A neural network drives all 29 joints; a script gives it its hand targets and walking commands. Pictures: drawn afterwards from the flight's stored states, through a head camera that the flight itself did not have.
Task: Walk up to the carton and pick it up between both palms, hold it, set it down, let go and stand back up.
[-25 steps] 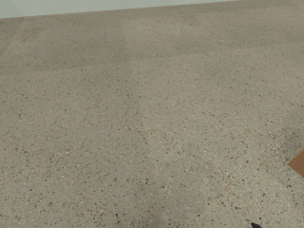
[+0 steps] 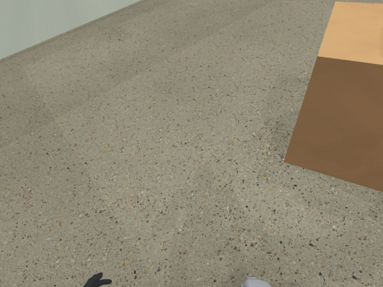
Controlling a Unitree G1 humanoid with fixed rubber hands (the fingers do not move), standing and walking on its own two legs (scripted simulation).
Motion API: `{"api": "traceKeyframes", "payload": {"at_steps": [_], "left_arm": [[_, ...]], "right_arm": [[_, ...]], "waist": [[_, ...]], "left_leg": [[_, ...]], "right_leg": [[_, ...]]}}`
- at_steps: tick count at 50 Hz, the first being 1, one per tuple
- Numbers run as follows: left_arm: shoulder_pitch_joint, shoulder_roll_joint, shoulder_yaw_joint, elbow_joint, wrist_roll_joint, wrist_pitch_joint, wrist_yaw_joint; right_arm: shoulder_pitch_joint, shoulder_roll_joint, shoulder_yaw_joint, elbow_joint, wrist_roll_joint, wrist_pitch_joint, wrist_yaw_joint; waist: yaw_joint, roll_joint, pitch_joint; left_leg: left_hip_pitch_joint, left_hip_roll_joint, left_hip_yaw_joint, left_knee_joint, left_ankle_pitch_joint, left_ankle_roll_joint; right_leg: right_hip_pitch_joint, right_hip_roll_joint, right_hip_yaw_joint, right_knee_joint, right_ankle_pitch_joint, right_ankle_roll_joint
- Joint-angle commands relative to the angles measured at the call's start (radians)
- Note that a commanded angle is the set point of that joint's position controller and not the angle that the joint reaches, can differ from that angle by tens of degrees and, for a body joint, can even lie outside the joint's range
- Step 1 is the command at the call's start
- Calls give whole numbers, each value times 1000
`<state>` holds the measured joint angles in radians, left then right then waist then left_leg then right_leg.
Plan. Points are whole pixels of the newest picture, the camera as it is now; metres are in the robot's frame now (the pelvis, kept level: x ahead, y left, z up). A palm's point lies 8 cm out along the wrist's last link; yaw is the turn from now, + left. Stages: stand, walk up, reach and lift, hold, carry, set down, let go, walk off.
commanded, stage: walk up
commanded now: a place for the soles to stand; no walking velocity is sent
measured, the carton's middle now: out of the picture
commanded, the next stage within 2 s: none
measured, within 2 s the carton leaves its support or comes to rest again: neither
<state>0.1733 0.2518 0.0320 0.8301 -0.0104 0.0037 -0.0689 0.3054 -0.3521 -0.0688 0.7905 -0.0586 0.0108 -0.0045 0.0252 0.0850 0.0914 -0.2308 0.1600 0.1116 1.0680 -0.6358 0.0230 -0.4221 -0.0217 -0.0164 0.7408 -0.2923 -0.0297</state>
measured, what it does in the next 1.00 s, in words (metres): walks ahead, turning right: left foot, then right foot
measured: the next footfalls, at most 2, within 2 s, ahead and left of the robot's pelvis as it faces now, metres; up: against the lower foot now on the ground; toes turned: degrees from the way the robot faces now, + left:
left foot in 0.34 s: +0.28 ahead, +0.05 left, +0.00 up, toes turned -10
right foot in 0.80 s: +0.40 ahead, -0.33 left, +0.00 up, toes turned -39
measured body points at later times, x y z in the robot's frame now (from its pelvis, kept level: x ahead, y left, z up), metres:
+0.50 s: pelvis +0.20 -0.03 +0.02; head +0.21 -0.01 +0.47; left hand +0.35 +0.19 -0.12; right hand +0.17 -0.31 -0.08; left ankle +0.24 +0.06 -0.71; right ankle +0.14 -0.15 -0.64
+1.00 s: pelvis +0.35 -0.20 +0.01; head +0.38 -0.23 +0.46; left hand +0.58 -0.05 -0.11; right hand +0.26 -0.45 -0.12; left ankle +0.37 -0.03 -0.62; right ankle +0.37 -0.30 -0.71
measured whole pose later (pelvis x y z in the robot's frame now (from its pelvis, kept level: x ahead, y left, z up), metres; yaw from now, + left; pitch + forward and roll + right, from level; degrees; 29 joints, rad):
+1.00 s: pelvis +0.35 -0.20 +0.01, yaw -39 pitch -3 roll +2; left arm 0.22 0.23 0.05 0.81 -0.01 0.01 -0.01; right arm 0.36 -0.25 -0.03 0.68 -0.02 -0.02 0.01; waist 0.05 0.00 0.13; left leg -0.33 0.10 0.07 1.23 -0.49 0.03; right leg -0.36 0.05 -0.02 0.61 -0.21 -0.08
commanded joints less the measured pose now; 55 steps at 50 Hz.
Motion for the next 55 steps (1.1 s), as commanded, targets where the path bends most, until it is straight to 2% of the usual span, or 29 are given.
{"api": "traceKeyframes", "payload": {"at_steps": [1,4,7,11,14,15,16,17,18,19,20,21,23,24,27,31,33,36,38,39,40,41,42,43,44,46,48,51,55], "left_arm": [[147,234,62,-44,8,13,51],[128,159,43,-76,29,0,23],[100,164,46,-101,39,-3,11],[133,186,56,-97,46,2,3],[121,167,40,-96,44,4,-3],[131,141,29,-99,42,1,-5],[184,82,9,-99,44,-2,-8],[276,85,10,-69,70,10,-2],[323,149,23,-55,65,29,12],[284,178,33,-60,73,37,13],[210,194,42,-76,93,30,10],[167,194,44,-70,104,24,5],[173,123,30,-49,82,16,-17],[165,88,19,-54,72,16,-25],[90,41,-3,-70,64,23,-33],[-29,13,-26,-80,56,14,-35],[-80,10,-35,-83,63,6,-40],[-79,35,-27,-65,84,1,-39],[55,77,1,-34,97,-8,-21],[181,113,24,0,98,-18,-4],[296,184,52,34,92,-22,15],[344,249,82,36,85,-16,30],[322,285,104,-2,24,-9,43],[274,236,101,-17,-18,5,52],[219,194,82,-41,-30,11,57],[175,166,64,-61,-12,12,82],[135,130,62,-57,11,-2,71],[137,66,43,-80,40,-17,49],[79,88,44,-123,60,-10,28]], "right_arm": [[26,-19,13,-127,31,-54,16],[42,-24,8,-125,15,-61,-3],[28,-3,10,-138,26,-51,-11],[-27,29,15,-172,34,-56,-23],[76,25,1,-159,13,-68,-46],[137,-8,-13,-152,5,-74,-55],[220,-73,-27,-142,-11,-79,-66],[210,-96,-26,-143,-5,-74,-85],[131,-127,-44,-132,17,-63,-98],[109,-101,-43,-127,21,-60,-96],[112,-59,-26,-124,34,-73,-89],[135,-27,-12,-117,35,-91,-85],[120,-1,-1,-103,31,-114,-83],[112,2,1,-94,31,-119,-77],[105,17,3,-87,35,-128,-56],[148,31,11,-93,8,-133,-43],[187,1,7,-90,-2,-128,-44],[196,-63,-6,-85,-7,-102,-55],[178,-83,-12,-80,-9,-82,-56],[170,-78,-7,-79,-7,-71,-48],[235,-46,7,-74,-7,-61,-36],[308,6,16,-91,0,-49,-22],[332,5,22,-136,46,-37,-11],[237,-8,11,-150,60,-32,-7],[161,-30,2,-177,49,-30,-1],[120,46,22,-197,48,-47,17],[140,74,23,-190,27,-63,14],[158,69,13,-144,13,-61,1],[126,84,14,-145,34,-54,-25]], "waist": [[37,-287,-72],[13,-191,-102],[-2,-156,-74],[20,-172,-32],[-51,-94,-56],[-86,-41,-78],[-109,84,-147],[-54,46,-100],[-7,13,-29],[-17,20,10],[-38,-12,84],[-58,-56,112],[-47,-26,98],[-38,15,63],[-19,86,18],[-40,87,36],[-59,63,48],[-46,55,32],[30,11,-23],[97,-70,-86],[143,-205,-186],[123,-333,-291],[126,-396,-330],[143,-308,-300],[131,-237,-227],[75,-177,-107],[25,-185,-33],[8,-143,-61],[-1,-218,-25]], "left_leg": [[-368,-26,-113,28,115,7],[-257,-70,-80,-28,205,-9],[-222,-100,-48,-165,301,-25],[-88,-144,-41,-358,425,-10],[162,-168,-50,-557,520,5],[278,-113,-117,-597,479,27],[405,115,-390,-706,211,76],[341,332,-679,-835,-60,78],[246,440,-793,-870,-186,154],[189,443,-822,-898,-208,196],[124,392,-710,-921,-144,188],[95,328,-550,-916,-51,136],[86,191,-250,-863,208,29],[100,150,-166,-841,307,18],[100,125,11,-809,581,51],[105,111,151,-770,883,67],[148,111,186,-770,871,64],[209,173,201,-752,813,91],[180,195,214,-592,803,105],[142,160,236,-415,788,101],[76,95,228,-200,677,72],[-100,13,201,20,330,35],[-324,-120,103,262,-22,-3],[-365,-116,5,328,-5,4],[-331,-92,-50,312,39,22],[-288,-40,-91,226,159,11],[-228,-29,-110,93,180,15],[-147,-59,-73,15,170,-7],[-87,-76,-6,-247,248,-30]], "right_leg": [[348,-167,416,-399,241,-178],[239,-112,356,-397,360,-167],[117,-92,374,-433,172,-168],[13,-49,409,-403,-19,-136],[-81,10,416,-275,-135,-72],[-158,50,385,-161,-161,-36],[-255,133,295,73,-233,27],[-288,154,223,319,-285,71],[-330,62,140,414,-260,89],[-343,16,133,459,-254,99],[-360,-5,156,460,-207,104],[-353,-23,168,446,-123,105],[-293,-25,160,390,20,96],[-279,-13,135,414,70,92],[-270,-32,62,392,167,98],[-211,-48,-19,158,283,86],[-167,-48,-57,2,309,60],[-68,-45,-76,-117,265,25],[117,-20,-41,-166,198,-9],[271,16,-35,-207,212,-34],[437,32,19,-196,214,-56],[624,-107,238,-84,333,-138],[712,-231,605,-217,167,-334],[610,-273,734,-404,-118,-355],[497,-258,694,-476,-148,-285],[329,-222,489,-425,170,-161],[207,-166,357,-402,262,-161],[128,-118,295,-413,344,-150],[-13,-68,252,-420,135,-171]]}}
